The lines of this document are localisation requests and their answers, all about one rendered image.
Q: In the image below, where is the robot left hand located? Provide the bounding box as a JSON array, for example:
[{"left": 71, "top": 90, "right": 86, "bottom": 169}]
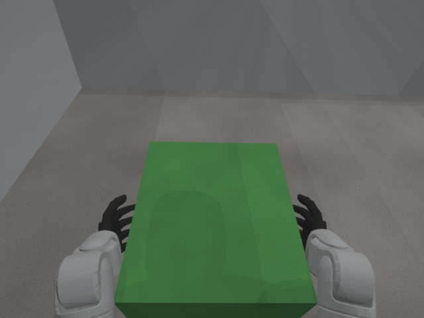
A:
[{"left": 98, "top": 195, "right": 136, "bottom": 253}]

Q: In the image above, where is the robot left forearm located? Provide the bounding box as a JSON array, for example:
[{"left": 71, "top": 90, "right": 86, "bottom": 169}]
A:
[{"left": 54, "top": 231, "right": 121, "bottom": 318}]

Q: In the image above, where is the robot right forearm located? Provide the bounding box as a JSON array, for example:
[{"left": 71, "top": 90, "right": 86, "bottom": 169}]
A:
[{"left": 305, "top": 229, "right": 376, "bottom": 318}]

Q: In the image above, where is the carton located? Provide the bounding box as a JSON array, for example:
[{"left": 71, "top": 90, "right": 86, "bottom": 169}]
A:
[{"left": 115, "top": 141, "right": 317, "bottom": 318}]

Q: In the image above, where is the robot right hand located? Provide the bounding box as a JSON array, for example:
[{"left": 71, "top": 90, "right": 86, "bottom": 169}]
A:
[{"left": 293, "top": 194, "right": 327, "bottom": 251}]

